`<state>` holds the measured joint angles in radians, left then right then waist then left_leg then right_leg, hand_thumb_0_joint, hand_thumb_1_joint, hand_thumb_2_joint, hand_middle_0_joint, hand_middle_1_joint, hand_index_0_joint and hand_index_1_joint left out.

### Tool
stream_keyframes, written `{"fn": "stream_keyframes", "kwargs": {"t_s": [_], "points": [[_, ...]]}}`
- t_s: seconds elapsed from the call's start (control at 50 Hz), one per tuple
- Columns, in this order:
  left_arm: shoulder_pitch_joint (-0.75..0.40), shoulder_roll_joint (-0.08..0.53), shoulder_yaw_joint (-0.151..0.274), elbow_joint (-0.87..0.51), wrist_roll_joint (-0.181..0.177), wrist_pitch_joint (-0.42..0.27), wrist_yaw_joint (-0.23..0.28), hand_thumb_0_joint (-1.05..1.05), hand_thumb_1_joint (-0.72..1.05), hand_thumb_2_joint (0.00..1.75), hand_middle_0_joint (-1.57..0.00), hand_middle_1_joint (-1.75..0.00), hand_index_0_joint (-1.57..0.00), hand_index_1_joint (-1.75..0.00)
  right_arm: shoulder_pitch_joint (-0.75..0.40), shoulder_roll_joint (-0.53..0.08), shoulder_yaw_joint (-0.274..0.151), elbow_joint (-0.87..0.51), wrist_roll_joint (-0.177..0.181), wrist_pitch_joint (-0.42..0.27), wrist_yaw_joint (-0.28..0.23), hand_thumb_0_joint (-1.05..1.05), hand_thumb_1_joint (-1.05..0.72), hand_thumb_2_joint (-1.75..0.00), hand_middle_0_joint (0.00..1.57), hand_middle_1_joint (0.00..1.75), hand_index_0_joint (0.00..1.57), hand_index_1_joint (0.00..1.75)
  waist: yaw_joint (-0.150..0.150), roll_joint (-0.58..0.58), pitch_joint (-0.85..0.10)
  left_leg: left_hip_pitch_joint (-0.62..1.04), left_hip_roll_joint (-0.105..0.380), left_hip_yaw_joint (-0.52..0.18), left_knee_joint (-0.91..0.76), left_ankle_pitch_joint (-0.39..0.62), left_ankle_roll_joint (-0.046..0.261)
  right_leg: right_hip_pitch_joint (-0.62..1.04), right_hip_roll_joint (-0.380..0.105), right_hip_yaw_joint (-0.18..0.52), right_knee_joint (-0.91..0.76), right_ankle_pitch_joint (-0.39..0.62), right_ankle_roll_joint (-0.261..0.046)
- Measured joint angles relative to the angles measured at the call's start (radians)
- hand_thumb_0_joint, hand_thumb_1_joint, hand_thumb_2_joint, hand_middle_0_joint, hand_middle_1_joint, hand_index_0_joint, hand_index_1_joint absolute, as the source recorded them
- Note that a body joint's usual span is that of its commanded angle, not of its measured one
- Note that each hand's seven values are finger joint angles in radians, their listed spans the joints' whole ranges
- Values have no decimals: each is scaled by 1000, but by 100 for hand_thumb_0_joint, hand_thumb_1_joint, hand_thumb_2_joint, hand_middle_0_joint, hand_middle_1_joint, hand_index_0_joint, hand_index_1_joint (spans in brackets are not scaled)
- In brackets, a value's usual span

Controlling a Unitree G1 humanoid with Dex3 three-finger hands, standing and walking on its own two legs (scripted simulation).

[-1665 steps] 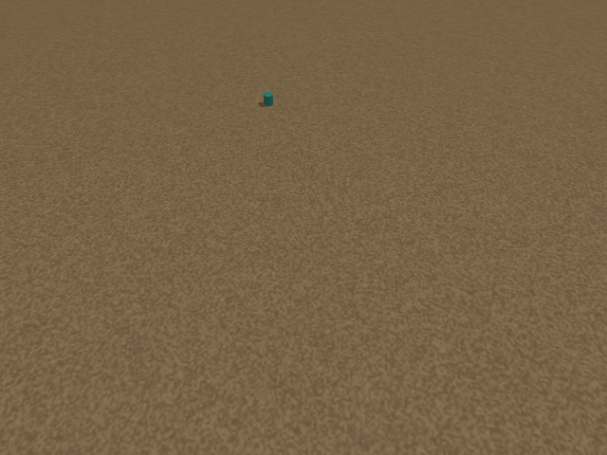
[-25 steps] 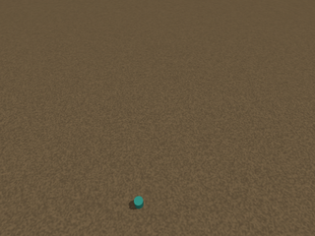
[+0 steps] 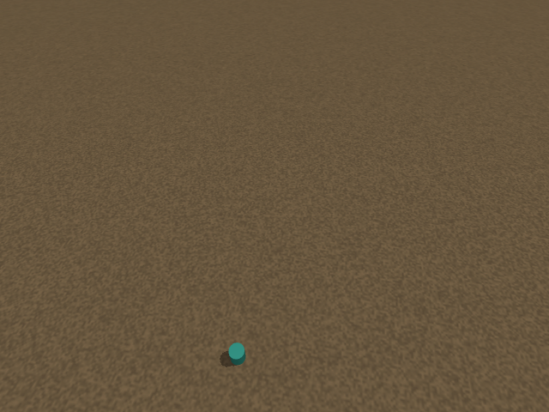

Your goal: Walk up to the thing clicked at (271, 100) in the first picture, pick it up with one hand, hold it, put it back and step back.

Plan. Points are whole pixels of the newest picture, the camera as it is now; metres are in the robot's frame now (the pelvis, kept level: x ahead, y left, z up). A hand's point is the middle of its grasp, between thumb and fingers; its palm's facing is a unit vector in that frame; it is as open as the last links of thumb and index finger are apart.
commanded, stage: stand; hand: left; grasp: from above
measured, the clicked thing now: (237, 353) +0.43 +0.14 -0.75
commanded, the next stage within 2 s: step back in 1.32 s
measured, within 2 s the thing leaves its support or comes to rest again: neither
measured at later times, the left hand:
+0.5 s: hand out of the picture +0.08 +0.24 -0.16, palm faces +0.01 -0.94 -0.33, open 7.4 cm
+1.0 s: hand out of the picture +0.09 +0.24 -0.15, palm faces +0.00 -0.94 -0.34, open 7.4 cm
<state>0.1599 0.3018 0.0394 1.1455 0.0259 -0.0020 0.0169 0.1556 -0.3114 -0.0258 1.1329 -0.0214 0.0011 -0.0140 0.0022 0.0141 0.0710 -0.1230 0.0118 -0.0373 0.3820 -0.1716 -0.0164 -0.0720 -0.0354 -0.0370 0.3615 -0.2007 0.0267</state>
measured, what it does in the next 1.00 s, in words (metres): stands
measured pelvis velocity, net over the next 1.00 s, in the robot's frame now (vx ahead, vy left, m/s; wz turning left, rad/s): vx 0.02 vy -0.01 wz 0.00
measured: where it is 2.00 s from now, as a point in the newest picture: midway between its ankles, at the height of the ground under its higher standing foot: outside the picture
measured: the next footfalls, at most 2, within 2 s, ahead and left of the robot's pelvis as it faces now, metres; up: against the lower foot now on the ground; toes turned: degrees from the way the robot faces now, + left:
right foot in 2.00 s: -0.09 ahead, -0.10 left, +0.00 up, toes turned -2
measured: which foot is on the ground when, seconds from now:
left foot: down 0.00-1.00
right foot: down 0.00-1.00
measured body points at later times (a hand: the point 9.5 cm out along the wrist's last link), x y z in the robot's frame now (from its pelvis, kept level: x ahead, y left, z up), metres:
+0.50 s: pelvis +0.01 +0.00 +0.00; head +0.02 -0.01 +0.45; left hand +0.08 +0.29 -0.13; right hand +0.08 -0.30 -0.14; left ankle +0.03 +0.13 -0.75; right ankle +0.00 -0.13 -0.75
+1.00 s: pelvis +0.02 -0.01 +0.00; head +0.02 -0.01 +0.45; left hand +0.09 +0.29 -0.13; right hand +0.09 -0.30 -0.14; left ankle +0.03 +0.13 -0.75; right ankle +0.00 -0.13 -0.75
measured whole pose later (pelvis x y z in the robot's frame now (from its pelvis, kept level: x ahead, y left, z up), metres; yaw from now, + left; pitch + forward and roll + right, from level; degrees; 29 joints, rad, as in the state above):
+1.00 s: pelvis +0.02 -0.01 +0.00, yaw +0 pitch -3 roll +0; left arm 0.11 0.33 0.03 1.14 0.02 -0.01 0.00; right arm 0.11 -0.33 -0.01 1.15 -0.02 -0.01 -0.01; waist 0.00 0.01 0.06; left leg -0.11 0.02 -0.04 0.33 -0.17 -0.03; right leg -0.07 -0.03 -0.04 0.33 -0.21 0.02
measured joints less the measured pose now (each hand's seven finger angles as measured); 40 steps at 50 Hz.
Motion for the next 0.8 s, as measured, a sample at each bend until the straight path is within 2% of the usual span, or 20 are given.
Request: {"fn": "stream_keyframes", "kwargs": {"t_s": [0.8], "points": [[-54, 22, -10, -4, -9, -4, -13, 0, 90, 90, -21, -30, -21, -30, -50, -20, 18, 11, 6, -12, 4, 1, -91, -90, 20, 30, 20, 30, -2, -4, -10, 15, 4, 2, -45, 1, -8, 9, 3, 0, -33, -5, -6]]}}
